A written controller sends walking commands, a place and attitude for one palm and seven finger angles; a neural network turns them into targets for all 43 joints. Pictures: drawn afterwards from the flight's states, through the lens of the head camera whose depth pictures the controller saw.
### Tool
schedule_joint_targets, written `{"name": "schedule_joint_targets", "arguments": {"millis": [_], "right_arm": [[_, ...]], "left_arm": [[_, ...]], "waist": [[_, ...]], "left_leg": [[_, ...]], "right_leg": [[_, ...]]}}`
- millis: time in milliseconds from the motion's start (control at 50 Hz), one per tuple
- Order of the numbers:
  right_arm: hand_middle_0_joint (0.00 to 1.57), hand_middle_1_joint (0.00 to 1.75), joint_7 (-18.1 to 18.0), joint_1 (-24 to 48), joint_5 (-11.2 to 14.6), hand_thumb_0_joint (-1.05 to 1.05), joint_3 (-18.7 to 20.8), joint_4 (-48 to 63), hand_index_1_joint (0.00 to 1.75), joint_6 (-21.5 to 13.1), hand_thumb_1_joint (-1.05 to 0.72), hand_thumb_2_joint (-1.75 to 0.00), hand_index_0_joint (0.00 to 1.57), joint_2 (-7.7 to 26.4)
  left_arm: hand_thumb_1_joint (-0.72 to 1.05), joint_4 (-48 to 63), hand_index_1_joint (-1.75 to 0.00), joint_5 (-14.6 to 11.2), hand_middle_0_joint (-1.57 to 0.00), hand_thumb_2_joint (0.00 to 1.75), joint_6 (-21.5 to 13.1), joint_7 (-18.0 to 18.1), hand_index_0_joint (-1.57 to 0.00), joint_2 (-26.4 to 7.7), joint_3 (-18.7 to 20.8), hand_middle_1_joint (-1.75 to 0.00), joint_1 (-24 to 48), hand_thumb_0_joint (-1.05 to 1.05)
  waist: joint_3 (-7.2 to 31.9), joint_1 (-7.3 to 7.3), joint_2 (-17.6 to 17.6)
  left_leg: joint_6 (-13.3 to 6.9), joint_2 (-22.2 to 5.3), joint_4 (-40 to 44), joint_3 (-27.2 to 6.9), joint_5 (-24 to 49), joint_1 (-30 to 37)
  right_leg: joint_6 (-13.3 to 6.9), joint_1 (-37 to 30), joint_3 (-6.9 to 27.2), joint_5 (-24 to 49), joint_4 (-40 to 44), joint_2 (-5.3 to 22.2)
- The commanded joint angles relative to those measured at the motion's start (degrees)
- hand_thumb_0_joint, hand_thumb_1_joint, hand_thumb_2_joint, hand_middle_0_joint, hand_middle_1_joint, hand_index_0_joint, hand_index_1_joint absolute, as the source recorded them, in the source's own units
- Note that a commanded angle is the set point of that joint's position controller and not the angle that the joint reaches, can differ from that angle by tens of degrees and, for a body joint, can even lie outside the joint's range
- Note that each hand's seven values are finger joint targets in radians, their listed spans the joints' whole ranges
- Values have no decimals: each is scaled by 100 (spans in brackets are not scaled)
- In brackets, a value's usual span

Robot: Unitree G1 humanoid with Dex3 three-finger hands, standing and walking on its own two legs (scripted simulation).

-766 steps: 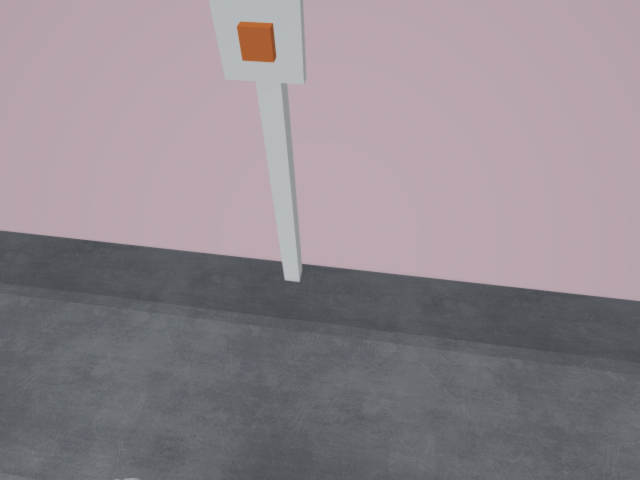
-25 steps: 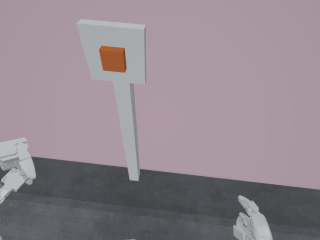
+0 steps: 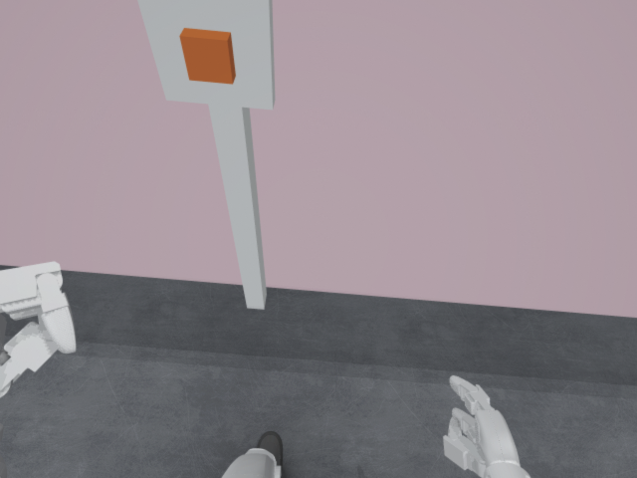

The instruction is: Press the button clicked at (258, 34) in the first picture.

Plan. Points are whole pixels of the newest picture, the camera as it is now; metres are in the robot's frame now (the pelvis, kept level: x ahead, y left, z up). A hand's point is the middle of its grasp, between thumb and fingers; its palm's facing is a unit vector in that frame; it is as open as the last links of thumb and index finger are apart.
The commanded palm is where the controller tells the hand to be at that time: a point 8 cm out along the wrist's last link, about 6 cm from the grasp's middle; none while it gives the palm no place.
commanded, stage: stop stepping back and stand still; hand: left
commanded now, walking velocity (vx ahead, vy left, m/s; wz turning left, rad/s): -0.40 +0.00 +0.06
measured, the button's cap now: (209, 55) +0.64 +0.23 +0.16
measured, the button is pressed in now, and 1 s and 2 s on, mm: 0 0 0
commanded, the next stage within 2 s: let the arm hang, fingers relaxed in 0.96 s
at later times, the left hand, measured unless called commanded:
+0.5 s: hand out of the picture +0.17 +0.26 +0.20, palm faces +0.29 -0.87 -0.39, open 3.1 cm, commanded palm +0.10 +0.31 +0.19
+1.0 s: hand out of the picture +0.13 +0.29 +0.18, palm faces +0.43 -0.81 -0.41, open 3.1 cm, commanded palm +0.07 +0.32 +0.19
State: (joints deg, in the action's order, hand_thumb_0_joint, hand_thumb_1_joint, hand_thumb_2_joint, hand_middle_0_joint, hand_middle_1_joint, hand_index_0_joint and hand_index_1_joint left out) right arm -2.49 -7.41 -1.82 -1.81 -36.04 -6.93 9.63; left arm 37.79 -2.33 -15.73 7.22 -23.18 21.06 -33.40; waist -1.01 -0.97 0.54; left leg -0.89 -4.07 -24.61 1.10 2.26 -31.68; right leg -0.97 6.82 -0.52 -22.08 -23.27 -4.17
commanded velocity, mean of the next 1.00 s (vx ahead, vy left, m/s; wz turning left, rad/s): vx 0.05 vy -0.02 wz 0.00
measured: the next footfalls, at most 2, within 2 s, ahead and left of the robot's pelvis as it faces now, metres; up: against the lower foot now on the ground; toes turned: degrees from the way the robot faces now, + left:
left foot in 0.26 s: +0.10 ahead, +0.11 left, +0.00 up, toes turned +2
right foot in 0.68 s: -0.05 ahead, -0.06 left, +0.00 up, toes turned +3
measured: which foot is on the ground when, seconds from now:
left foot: down 0.00-0.16, up 0.18-0.24, down 0.26-0.68, up 0.70-0.84, down 0.86-1.00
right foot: down 0.00-0.34, up 0.36-0.66, down 0.68-1.00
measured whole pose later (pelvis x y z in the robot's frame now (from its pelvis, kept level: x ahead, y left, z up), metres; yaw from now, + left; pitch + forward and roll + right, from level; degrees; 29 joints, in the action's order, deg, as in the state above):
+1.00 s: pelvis -0.06 +0.04 +0.01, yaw +1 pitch -1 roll +0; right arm -5.4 -13.3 -0.3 -0.9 -35.9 -7.7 11.6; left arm 31.6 -0.6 -10.5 9.1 -21.8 20.8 -31.9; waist 1.1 0.3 -2.4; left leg -0.3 -1.2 -30.4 2.4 -13.3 -16.0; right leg -0.6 12.5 -4.1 -16.9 -30.5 0.8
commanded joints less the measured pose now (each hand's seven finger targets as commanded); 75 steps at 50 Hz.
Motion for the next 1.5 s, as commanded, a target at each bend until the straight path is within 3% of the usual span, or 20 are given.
{"name": "schedule_joint_targets", "arguments": {"millis": [0, 80, 140, 240, 280, 320, 400, 540, 600, 660, 760, 800, 860, 1020, 1040, 1060, 1200, 1280, 1400, 1480], "right_arm": [[20, 30, -218, 182, 198, 0, 420, 892, 30, -155, -90, -90, 20, 832], [20, 30, -275, 349, 228, 0, 364, 1070, 30, -4, -90, -90, 20, 831], [20, 30, -342, 337, 208, 0, 434, 916, 30, 118, -90, -90, 20, 883], [20, 30, -419, 289, 196, 0, 310, 848, 30, -101, -90, -90, 20, 949], [20, 30, -454, 197, 166, 0, 341, 903, 30, -296, -90, -90, 20, 1141], [20, 30, -280, -196, 91, 0, 322, 987, 30, -502, -90, -90, 20, 922], [20, 30, -44, -190, 89, 0, 436, 1036, 30, -639, -90, -90, 20, 906], [20, 30, -109, 34, 34, 0, 340, 1075, 30, -188, -90, -90, 20, 832], [20, 30, -217, 62, 56, 0, 387, 1055, 30, 3, -90, -90, 20, 889], [20, 30, -253, 110, 86, 0, 350, 958, 30, 146, -90, -90, 20, 799], [20, 30, -311, 256, 147, 0, 347, 866, 30, -158, -90, -90, 20, 856], [20, 30, -367, 161, 108, 0, 282, 760, 30, -254, -90, -90, 20, 846], [20, 30, -393, 21, 133, 0, 333, 874, 30, -337, -90, -90, 20, 995], [20, 30, -203, -30, 157, 0, 323, 1007, 30, -400, -90, -90, 20, 893], [20, 30, 298, 347, 172, 0, 703, -497, 30, -434, -90, -90, 20, 2065], [20, 30, 273, -77, 238, 0, 721, -464, 30, -102, -90, -90, 20, 1695], [20, 30, 268, -113, 76, 0, 473, -546, 30, 491, -90, -90, 20, 1470], [20, 30, 268, -530, -3, 0, 353, -1024, 30, 772, -90, -90, 20, 949], [20, 30, 170, -615, -25, 0, 345, -1480, 30, 777, -90, -90, 20, 1036], [20, 30, 120, -834, 37, 0, 431, -1748, 30, 756, -90, -90, 20, 1116]], "left_arm": [[90, 1308, -150, -213, -130, 90, -464, 131, -130, -1268, 1072, -150, -91, 0], [90, 560, -150, -293, -130, 90, -159, 80, -130, -1083, 1020, -150, -712, 0], [90, 218, -150, -222, -130, 90, 30, 171, -130, -1026, 788, -150, -99, 0], [90, -312, -150, 89, -130, 90, 84, 153, -130, -738, 223, -150, 1213, 0], [90, 305, -150, 167, -130, 90, -32, 144, -130, -866, 309, -150, 1497, 0], [90, 1233, -150, 139, -130, 90, -211, 178, -130, -1021, 384, -150, 1142, 0], [90, 2026, -150, 29, -130, 90, -235, 191, -130, -1014, 661, -150, 27, 0], [90, 554, -150, -75, -130, 90, 275, 266, -130, -658, 757, -150, -852, 0], [90, 40, -150, -15, -130, 90, 438, 228, -130, -613, 534, -150, -496, 0], [90, 524, -150, -58, -130, 90, 513, 181, -130, -829, 477, -150, 109, 0], [90, 931, -150, 125, -130, 90, 396, 251, -130, -699, 200, -150, 922, 0], [90, 760, -150, 178, -130, 90, 311, 314, -130, -577, 181, -150, 762, 0], [90, 780, -150, 213, -130, 90, 166, 344, -130, -716, 323, -150, 627, 0], [90, 543, -150, 70, -130, 90, 31, 215, -130, -643, 549, -150, -317, 0], [90, -4330, -150, 568, -130, 90, 1020, -588, -130, -83, -1454, -150, 668, 0], [90, -4500, -146, 478, -126, 90, 1407, -705, -126, 13, -1440, -146, 681, 0], [90, -6126, -118, 454, -101, 90, 1549, -749, -101, -271, -1588, -118, 1785, 0], [90, -7283, -102, 402, -86, 90, 1704, -645, -86, 6, -1808, -102, 2179, 0], [90, -8755, -78, 325, -64, 90, 1703, -649, -64, 274, -1792, -78, 1368, 0], [90, -9325, -62, 323, -49, 90, 1612, -678, -49, 167, -1768, -62, 1262, 0]], "waist": [[1808, 110, -618], [733, 165, 93], [-505, 241, -610], [-1504, 274, -753], [-961, 172, 829], [717, 115, 1999], [1589, 15, 908], [490, 151, 1480], [169, 127, 730], [235, 88, -1129], [244, 155, -878], [-29, 164, 195], [-1, 56, 1309], [631, 62, 308], [216, 186, 236], [739, 170, 33], [456, 151, -1365], [1, 307, -425], [-117, -29, 1546], [109, -26, 790]], "left_leg": [[64, 99, -856, -2, 440, 3312], [84, 71, -875, -236, -993, 3120], [281, 377, -2704, -360, -1730, 2460], [15, 10, -1098, -346, -1525, 1405], [-131, -95, 264, -824, -19, 1826], [-57, -937, 535, -2392, 2468, 3375], [-419, -1091, 1029, -1873, -465, 2896], [207, -638, 2258, -736, -3495, 875], [303, -318, 1662, -382, -3691, 533], [150, 477, -2267, -142, -2172, 1356], [38, 148, -1630, -122, -2001, 1552], [-28, 220, -408, 26, -1660, 1924], [-274, -572, 440, -1083, -852, 1952], [-129, -281, 434, -600, -883, 1379], [-107, -242, -621, -551, 196, 960], [35, -256, -713, -375, 590, 1578], [-151, 67, -936, -579, -1052, 1337], [-22, 194, -1151, -274, -1595, 1742], [-261, -252, 820, -1329, -3118, 504], [-211, -147, 728, -1125, -2917, 883]], "right_leg": [[286, 1318, 33, 3765, 99, 1022], [-59, 2348, 183, 428, 581, 1010], [-729, 3767, 1070, -2123, 1602, 1834], [-412, 2525, 370, 50, 810, 1519], [-60, 1714, -74, 1146, -776, 727], [-10, 1850, -8, -320, -2420, 184], [73, 1238, 346, -622, -2827, 346], [40, 68, -722, -647, -1353, -25], [-108, -352, -738, -650, -110, -14], [-969, 1841, 1870, -1000, 1813, 2183], [-654, 1566, 741, -647, 1030, 1715], [-518, 1545, 551, -83, 622, 1496], [44, 1303, 80, 604, -431, 679], [117, 14, -1, 1304, -141, 623], [-30, 719, 14, 2498, -641, 1145], [-81, 766, 311, 2711, -484, 1233], [-447, 1174, 331, 540, -98, 1408], [-546, 1846, 364, -674, 325, 1577], [-216, 407, -65, -213, -278, 778], [-322, 188, 18, -67, 89, 884]]}}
